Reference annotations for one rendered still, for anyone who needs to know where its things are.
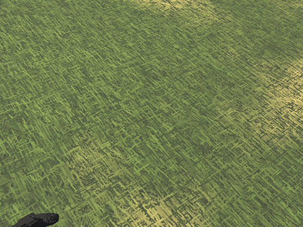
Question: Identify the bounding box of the left robot hand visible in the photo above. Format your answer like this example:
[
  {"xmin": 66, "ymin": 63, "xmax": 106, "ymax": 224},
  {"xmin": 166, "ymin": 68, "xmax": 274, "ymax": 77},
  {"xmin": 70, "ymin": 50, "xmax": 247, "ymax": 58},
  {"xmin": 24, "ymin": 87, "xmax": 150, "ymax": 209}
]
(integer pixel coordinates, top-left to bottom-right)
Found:
[{"xmin": 11, "ymin": 213, "xmax": 59, "ymax": 227}]

